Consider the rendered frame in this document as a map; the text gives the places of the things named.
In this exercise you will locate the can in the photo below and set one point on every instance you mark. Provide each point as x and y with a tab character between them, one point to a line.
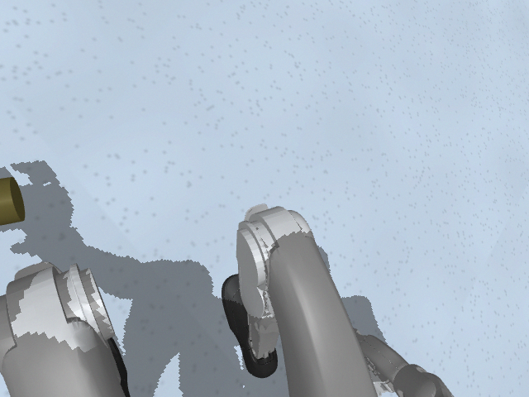
11	203

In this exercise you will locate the right robot hand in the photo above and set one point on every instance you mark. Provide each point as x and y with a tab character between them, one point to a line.
383	362

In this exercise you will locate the right robot arm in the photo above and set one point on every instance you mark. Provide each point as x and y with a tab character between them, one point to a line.
414	381

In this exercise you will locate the left robot foot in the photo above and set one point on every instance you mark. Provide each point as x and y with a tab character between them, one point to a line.
120	366

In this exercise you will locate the right robot foot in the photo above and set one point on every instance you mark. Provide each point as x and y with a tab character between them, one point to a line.
237	319

